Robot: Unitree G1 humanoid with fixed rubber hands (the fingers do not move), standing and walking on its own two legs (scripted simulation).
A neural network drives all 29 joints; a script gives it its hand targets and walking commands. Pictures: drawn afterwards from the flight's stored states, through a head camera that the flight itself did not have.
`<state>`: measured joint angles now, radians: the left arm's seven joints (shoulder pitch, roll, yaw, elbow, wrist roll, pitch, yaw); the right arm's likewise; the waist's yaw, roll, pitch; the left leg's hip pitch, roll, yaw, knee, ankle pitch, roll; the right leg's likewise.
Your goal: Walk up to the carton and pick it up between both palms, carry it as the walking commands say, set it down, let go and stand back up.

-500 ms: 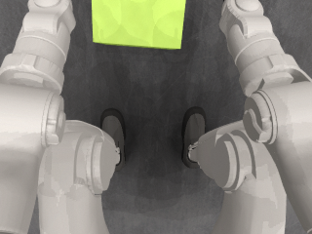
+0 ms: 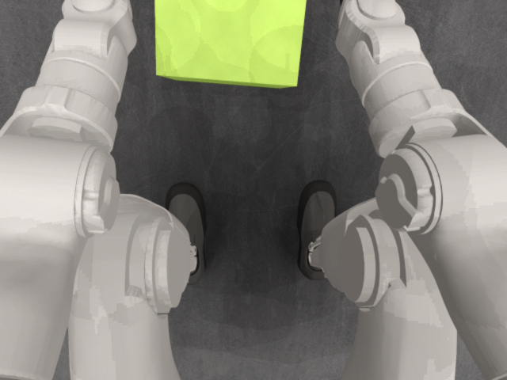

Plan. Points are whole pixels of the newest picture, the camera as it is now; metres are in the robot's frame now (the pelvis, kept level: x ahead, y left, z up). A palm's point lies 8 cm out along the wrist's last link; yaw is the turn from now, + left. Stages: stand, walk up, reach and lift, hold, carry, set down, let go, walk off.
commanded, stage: reach and lift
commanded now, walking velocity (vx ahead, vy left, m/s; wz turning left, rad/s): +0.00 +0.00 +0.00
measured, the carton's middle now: (231, 16) +0.52 +0.04 -0.28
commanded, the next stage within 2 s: none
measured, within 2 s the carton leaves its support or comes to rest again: leaves its support in 0.32 s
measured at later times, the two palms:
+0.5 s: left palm out of the picture +0.54 +0.16 -0.19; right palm out of the picture +0.55 -0.11 -0.17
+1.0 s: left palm out of the picture +0.53 +0.16 -0.14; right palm out of the picture +0.54 -0.11 -0.11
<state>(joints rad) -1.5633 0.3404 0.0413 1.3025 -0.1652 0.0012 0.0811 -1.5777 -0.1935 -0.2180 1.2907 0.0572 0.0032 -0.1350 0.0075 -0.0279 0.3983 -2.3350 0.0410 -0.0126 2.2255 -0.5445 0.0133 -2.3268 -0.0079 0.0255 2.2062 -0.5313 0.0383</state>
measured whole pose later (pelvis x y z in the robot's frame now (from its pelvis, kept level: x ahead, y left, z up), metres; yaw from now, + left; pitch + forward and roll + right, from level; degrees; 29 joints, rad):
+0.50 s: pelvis +0.01 -0.01 +0.00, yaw +1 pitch +39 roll -2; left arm -1.46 0.31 0.08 1.22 -0.05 0.14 0.04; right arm -1.48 -0.16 -0.29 1.18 0.02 0.11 -0.12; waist 0.00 -0.03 0.29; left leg -2.35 0.01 -0.04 2.25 -0.58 -0.01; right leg -2.33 0.03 0.03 2.24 -0.58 0.06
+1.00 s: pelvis +0.00 -0.01 +0.01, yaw +1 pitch +40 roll -2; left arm -1.38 0.25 0.18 1.03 0.05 0.25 0.10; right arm -1.35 -0.06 -0.41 0.92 -0.07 0.19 -0.15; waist -0.02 -0.05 0.19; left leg -2.33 -0.02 -0.07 2.17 -0.53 -0.04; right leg -2.30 0.05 0.03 2.16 -0.55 0.06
